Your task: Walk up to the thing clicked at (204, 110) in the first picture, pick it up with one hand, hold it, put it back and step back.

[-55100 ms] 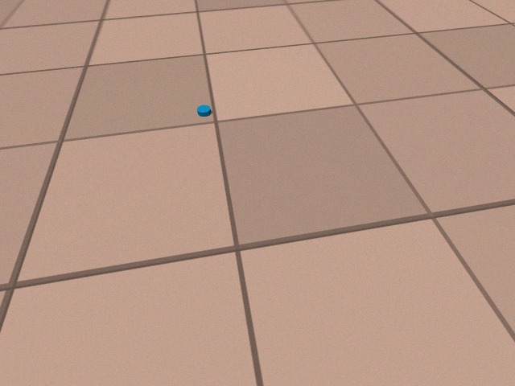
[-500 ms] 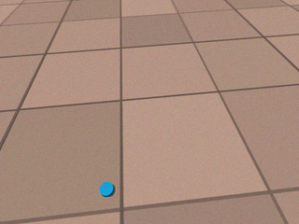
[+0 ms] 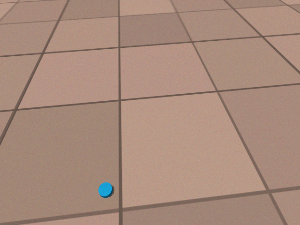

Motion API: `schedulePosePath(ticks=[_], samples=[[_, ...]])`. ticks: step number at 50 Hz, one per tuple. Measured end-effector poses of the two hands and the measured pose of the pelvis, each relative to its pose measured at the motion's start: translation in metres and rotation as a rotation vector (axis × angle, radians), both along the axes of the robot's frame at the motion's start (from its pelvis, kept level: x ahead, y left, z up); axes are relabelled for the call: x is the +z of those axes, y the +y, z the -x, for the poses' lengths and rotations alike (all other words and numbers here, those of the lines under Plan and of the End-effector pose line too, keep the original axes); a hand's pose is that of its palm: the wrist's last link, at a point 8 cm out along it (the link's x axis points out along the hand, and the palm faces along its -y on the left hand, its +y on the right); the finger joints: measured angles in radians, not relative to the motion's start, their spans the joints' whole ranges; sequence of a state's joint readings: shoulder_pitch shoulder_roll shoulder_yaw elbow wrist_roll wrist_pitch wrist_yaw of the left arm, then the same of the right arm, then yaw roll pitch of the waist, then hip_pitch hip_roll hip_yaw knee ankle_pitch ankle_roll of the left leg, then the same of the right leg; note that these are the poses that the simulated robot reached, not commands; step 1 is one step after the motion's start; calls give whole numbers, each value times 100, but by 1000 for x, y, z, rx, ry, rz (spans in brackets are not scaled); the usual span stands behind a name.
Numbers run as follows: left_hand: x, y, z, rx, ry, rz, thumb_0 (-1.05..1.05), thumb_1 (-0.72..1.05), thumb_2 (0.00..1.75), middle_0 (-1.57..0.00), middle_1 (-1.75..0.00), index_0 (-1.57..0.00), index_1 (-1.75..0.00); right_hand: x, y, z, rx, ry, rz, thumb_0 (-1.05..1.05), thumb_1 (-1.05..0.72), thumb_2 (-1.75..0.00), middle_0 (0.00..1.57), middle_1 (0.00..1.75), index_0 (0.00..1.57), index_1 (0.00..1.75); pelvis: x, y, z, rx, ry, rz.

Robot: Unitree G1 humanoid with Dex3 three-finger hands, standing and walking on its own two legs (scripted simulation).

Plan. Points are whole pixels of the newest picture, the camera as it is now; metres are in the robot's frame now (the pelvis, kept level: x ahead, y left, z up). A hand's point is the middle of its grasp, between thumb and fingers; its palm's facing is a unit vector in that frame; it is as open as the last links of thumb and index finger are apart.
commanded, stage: stand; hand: left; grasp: from above
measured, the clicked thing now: (105, 190) +0.46 +0.33 -0.77
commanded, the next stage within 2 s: step back in 0.04 s
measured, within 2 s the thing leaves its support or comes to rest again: neither
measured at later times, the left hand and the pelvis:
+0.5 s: hand out of the picture +0.08 +0.30 -0.18, palm faces -0.04 -0.93 -0.36, open 7.4 cm; pelvis -0.07 +0.04 -0.02, yaw -1 degrees
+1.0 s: hand out of the picture -0.06 +0.27 -0.15, palm faces -0.07 -0.91 -0.42, open 7.4 cm; pelvis -0.18 +0.02 -0.01, yaw -5 degrees
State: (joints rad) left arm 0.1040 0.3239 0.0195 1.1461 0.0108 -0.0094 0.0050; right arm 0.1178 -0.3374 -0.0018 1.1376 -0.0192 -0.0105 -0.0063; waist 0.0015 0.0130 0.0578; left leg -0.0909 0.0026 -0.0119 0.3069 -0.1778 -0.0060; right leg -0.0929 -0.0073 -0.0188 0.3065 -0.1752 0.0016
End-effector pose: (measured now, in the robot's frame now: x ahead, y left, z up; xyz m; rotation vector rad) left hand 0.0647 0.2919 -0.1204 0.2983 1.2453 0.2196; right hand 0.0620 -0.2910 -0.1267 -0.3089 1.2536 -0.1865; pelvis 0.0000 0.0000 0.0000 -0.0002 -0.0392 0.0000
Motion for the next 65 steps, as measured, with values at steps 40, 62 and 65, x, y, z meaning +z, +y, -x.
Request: schedulePosePath(ticks=[40,62,65], samples=[[-19,34,77,-143,-36,-66,0,90,90,-20,-30,-21,-30,-19,6,121,-74,-103,46,0,-90,-90,21,30,21,30,-33,27,134,-106,-16,12],[-17,48,191,-84,-156,-19,0,90,90,-20,-30,-21,-30,1,23,249,20,-45,90,1,-91,-90,20,29,20,30,-28,42,260,-33,-24,-17],[-15,51,219,-67,-122,-3,0,90,89,-20,-30,-21,-30,14,27,266,24,-57,96,1,-91,-90,21,30,21,30,-19,43,275,-28,-18,24]])
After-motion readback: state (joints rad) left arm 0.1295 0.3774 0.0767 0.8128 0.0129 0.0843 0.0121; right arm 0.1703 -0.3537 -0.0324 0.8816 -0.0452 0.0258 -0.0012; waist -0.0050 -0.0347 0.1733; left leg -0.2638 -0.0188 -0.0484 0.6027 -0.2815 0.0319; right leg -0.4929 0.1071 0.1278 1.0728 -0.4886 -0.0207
